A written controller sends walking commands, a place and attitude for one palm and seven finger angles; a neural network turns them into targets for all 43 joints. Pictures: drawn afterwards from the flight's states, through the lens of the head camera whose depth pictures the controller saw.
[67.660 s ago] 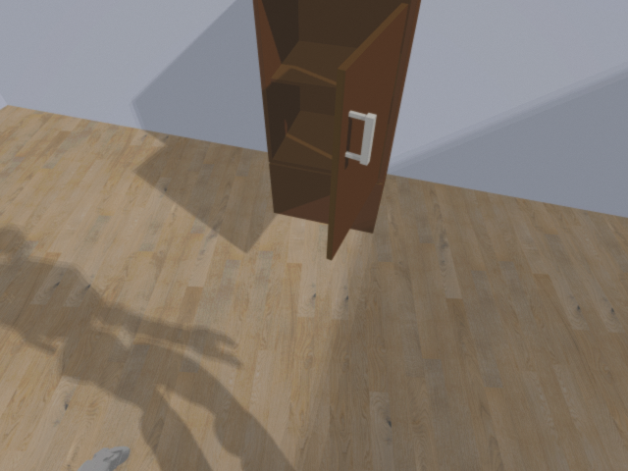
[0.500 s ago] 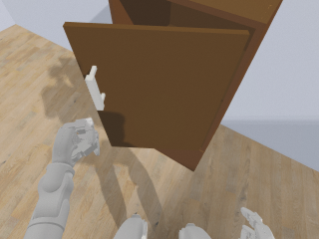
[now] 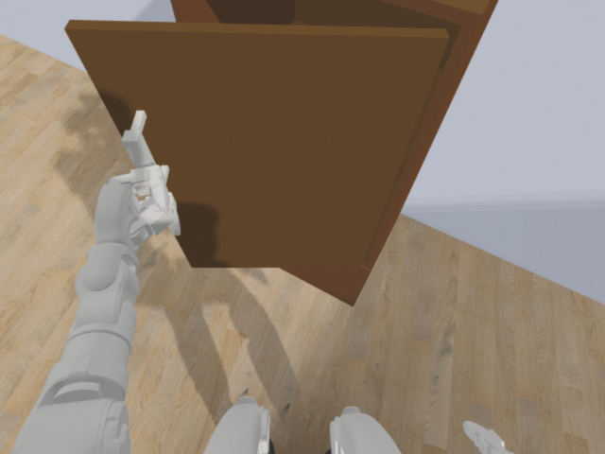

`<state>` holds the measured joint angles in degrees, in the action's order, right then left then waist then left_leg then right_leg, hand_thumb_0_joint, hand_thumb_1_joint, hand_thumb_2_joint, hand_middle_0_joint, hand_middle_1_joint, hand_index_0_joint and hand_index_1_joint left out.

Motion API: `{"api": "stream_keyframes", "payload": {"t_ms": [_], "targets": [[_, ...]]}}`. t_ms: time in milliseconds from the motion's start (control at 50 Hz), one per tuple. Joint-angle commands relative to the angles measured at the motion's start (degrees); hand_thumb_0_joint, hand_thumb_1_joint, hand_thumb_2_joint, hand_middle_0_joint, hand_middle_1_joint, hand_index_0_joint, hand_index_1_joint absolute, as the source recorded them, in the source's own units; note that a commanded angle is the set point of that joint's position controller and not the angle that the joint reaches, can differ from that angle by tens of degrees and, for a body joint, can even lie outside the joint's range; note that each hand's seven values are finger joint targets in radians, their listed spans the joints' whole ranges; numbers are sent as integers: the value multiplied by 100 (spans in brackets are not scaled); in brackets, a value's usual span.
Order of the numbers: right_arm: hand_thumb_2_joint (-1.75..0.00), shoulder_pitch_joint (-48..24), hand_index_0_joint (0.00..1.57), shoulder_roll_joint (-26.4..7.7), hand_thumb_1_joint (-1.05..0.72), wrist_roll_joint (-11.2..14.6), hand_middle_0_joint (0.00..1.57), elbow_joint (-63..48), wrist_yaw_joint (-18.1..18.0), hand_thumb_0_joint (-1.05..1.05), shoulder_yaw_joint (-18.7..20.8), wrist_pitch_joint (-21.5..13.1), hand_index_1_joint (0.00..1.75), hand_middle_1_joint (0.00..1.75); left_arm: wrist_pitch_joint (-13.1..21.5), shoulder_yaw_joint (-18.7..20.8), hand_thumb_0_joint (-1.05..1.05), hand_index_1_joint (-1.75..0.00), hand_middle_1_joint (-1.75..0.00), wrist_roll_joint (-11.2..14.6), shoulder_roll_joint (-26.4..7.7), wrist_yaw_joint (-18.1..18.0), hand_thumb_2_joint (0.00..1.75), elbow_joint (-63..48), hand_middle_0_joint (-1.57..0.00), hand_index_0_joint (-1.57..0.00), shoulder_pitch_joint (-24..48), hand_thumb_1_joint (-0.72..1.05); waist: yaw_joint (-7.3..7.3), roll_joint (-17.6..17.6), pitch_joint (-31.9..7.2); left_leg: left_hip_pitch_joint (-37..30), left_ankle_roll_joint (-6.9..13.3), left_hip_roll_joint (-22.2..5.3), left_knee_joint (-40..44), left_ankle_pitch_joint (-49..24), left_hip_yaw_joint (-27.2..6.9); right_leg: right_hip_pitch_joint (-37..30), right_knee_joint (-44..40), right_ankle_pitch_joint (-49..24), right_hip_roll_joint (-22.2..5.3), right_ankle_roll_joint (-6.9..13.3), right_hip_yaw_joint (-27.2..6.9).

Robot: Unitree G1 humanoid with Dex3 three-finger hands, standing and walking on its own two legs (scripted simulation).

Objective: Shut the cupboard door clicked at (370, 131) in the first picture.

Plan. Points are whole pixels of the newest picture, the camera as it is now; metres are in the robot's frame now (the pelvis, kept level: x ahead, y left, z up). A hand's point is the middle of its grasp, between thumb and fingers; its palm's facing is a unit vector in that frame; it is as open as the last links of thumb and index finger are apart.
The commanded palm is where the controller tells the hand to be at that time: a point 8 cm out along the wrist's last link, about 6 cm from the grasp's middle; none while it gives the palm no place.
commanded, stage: bring the fist close to the handle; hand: left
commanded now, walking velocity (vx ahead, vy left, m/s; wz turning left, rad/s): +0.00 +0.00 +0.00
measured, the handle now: (150, 158) +0.50 +0.22 +0.06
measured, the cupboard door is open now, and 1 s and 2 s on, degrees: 30 23 12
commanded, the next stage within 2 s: push the door shut along its arc in 0.30 s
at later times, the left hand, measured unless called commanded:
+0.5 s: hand (168, 212) +0.41 +0.18 +0.05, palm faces -0.03 -1.00 -0.02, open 3.1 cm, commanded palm +0.40 +0.23 +0.06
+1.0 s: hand (190, 175) +0.47 +0.16 +0.06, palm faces -0.14 -0.99 -0.03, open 3.1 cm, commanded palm +0.47 +0.21 +0.06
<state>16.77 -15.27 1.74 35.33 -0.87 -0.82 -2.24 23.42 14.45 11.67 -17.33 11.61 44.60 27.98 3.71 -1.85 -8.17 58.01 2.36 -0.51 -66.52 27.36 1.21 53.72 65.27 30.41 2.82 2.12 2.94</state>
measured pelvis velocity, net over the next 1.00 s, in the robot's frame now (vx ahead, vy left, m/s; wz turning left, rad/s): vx -0.01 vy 0.01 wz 0.00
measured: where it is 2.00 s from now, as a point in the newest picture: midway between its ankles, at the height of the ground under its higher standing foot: outside the picture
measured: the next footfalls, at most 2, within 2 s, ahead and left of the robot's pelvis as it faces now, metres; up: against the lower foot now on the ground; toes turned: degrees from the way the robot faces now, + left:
none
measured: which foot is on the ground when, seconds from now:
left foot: down 0.00-1.00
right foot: down 0.00-1.00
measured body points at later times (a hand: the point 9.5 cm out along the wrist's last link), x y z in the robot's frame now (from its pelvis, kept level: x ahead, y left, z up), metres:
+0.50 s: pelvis +0.00 +0.01 +0.00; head +0.09 +0.02 +0.44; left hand +0.41 +0.24 +0.06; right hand +0.10 -0.25 -0.11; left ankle +0.04 +0.09 -0.65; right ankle +0.01 -0.10 -0.65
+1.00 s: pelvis -0.01 +0.01 -0.01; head +0.11 +0.03 +0.42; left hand +0.47 +0.22 +0.06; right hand +0.03 -0.26 -0.13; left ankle +0.04 +0.09 -0.65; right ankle +0.01 -0.10 -0.65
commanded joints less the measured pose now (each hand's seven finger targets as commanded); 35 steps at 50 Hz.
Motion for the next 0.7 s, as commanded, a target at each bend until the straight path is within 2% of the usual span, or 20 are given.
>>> {"api": "stream_keyframes", "payload": {"t_ms": [0, 20, 40, 80, 100, 120, 200, 260, 320, 360, 380, 400, 420, 440, 460, 500, 580, 600, 640, 680], "targets": [[-90, 373, 20, -834, -90, -12, 20, -551, 35, 0, 392, -204, 30, 30, 719, 213, 0, -150, -150, 30, -1068, 26, 90, -1319, -130, -130, 1452, 90, -97, -214, -2726, -2119, -96, -62, 747, -2073, -377, -1087, -827, -2325, -81, -55, -347], [-90, 421, 20, -863, -90, -18, 20, -555, 47, 0, 402, -177, 30, 30, 639, 204, 0, -150, -150, 13, -1046, 55, 90, -1075, -130, -130, 1255, 90, -72, -126, -2588, -1968, -71, -44, 737, -2038, -364, -1093, -848, -2335, -64, -65, -356], [-90, 417, 20, -861, -90, 8, 20, -560, 57, 0, 394, -123, 30, 30, 532, 233, 0, -150, -150, -1, -1067, 70, 90, -846, -130, -130, 1140, 90, -40, 145, -2234, -1664, -61, -42, 798, -1741, -323, -1079, -944, -2148, -84, -95, -369], [-90, 414, 20, -869, -90, 40, 20, -588, 37, 0, 376, -40, 30, 30, 352, 225, 0, -150, -150, 33, -1053, 123, 90, -546, -130, -130, 1249, 90, 42, 466, -1730, -1172, -12, -1, 874, -1216, -265, -1154, -1157, -1753, -118, -131, -481], [-90, 391, 20, -880, -90, 50, 20, -649, 24, 0, 369, -12, 30, 30, 295, 292, 0, -150, -150, 46, -1129, 144, 90, -533, -130, -130, 1240, 90, 2, 457, -1636, -1066, -9, 9, 911, -1081, -251, -1203, -1209, -1591, -130, -122, -507], [-90, 384, 20, -904, -90, 44, 20, -669, -5, 0, 372, -5, 30, 30, 317, 384, 0, -150, -150, 65, -1259, 137, 90, -705, -130, -130, 1451, 90, -1, 396, -1726, -1137, 3, 11, 909, -1141, -270, -1257, -1187, -1636, -128, -99, -501], [-90, 330, 20, -848, -90, 34, 20, -643, -22, 0, 401, -84, 30, 30, 709, 101, 0, -150, -150, 129, -943, 71, 90, -1428, -130, -130, 2167, 90, 84, -92, -2223, -1926, -50, -41, 897, -1327, -371, -896, -1073, -1617, -91, -64, -373], [-90, 378, 20, -881, -90, -13, 20, -475, -33, 0, 417, -153, 30, 30, 966, 66, 0, -150, -150, 29, -981, -21, 90, -1403, -130, -130, 2399, 90, 147, -320, -2379, -2258, -81, -84, 831, -1461, -491, -543, -943, -1582, -59, -40, -301], [-90, 437, 20, -952, -90, -31, 20, -415, -15, 0, 418, -130, 30, 30, 901, 233, 0, -150, -150, -74, -1203, -21, 90, -957, -130, -130, 2052, 90, 66, -299, -2334, -2204, -110, -91, 871, -1442, -558, -453, -890, -1490, -39, -14, -236], [-90, 395, 20, -908, -90, -8, 20, -434, 13, 0, 410, -94, 30, 30, 736, -23, 0, -150, -150, -99, -870, 5, 90, -754, -130, -130, 2006, 90, 110, -290, -2193, -2227, -116, -93, 951, -1361, -563, -366, -945, -1434, -49, -29, -194], [-90, 400, 20, -924, -90, -3, 20, -486, 22, 0, 408, -75, 30, 30, 646, 40, 0, -150, -150, -94, -911, 11, 90, -706, -130, -130, 1845, 90, 20, -347, -2157, -2253, -141, -98, 1015, -1377, -588, -383, -955, -1417, -47, -5, -163], [-90, 388, 20, -932, -90, 9, 20, -522, 30, 0, 406, -54, 30, 30, 565, -88, 0, -150, -150, -86, -807, 45, 90, -710, -130, -130, 1843, 90, 80, -293, -2141, -2316, -135, -102, 1042, -1390, -596, -379, -994, -1438, -46, -11, -152], [-90, 434, 20, -955, -90, 13, 20, -529, 18, 0, 409, -43, 30, 30, 505, 5, 0, -150, -150, -71, -912, 59, 90, -631, -130, -130, 1901, 90, 67, -289, -2144, -2316, -124, -97, 1025, -1491, -603, -400, -987, -1511, -36, 5, -147], [-90, 418, 20, -955, -90, 22, 20, -521, 10, 0, 401, -29, 30, 30, 511, -38, 0, -150, -150, -80, -947, 67, 90, -779, -130, -130, 2245, 90, 143, -280, -2175, -2366, -126, -111, 1011, -1549, -617, -372, -981, -1567, -51, -11, -156], [-90, 425, 20, -932, -90, 20, 20, -505, 17, 0, 402, -26, 30, 30, 501, -82, 0, -150, -150, -63, -860, 76, 90, -717, -130, -130, 2303, 90, 158, -187, -2172, -2345, -116, -100, 991, -1502, -610, -399, -1002, -1535, -46, -21, -158], [-90, 429, 20, -949, -90, 20, 20, -500, -8, 0, 395, -15, 30, 30, 583, 76, 0, -150, -150, -54, -1070, 78, 90, -680, -130, -130, 2569, 90, 200, -1, -2115, -2239, -110, -111, 969, -1452, -623, -419, -992, -1520, -42, -24, -169], [-90, 458, 20, -944, -90, -11, 20, -366, -19, 0, 370, -58, 30, 30, 820, 28, 0, -150, -150, -128, -1116, 154, 90, -347, -130, -130, 3268, 90, 309, -209, -2104, -2229, -113, -106, 853, -1323, -670, -121, -904, -1347, -43, -10, -199], [-90, 484, 20, -966, -90, -17, 20, -343, -17, 0, 365, -56, 30, 30, 851, 69, 0, -150, -150, -151, -1191, 191, 90, -220, -130, -130, 3359, 90, 306, -162, -2112, -2206, -121, -108, 855, -1296, -710, -92, -873, -1295, -48, 1, -181], [-90, 533, 20, -1001, -90, -26, 20, -328, -10, 0, 368, -41, 30, 30, 867, 223, 0, -150, -150, -197, -1421, 288, 90, -25, -130, -130, 3323, 90, 226, -399, -2347, -2339, -139, -104, 802, -1536, -717, -58, -795, -1427, -50, 32, -190], [-90, 585, 20, -988, -90, -16, 20, -312, 24, 0, 377, -15, 30, 30, 787, -88, 0, -150, -150, -216, -1104, 415, 90, 165, -130, -130, 3485, 90, 324, -467, -2377, -2512, -161, -137, 806, -1602, -788, 164, -782, -1400, -46, 29, -133]]}}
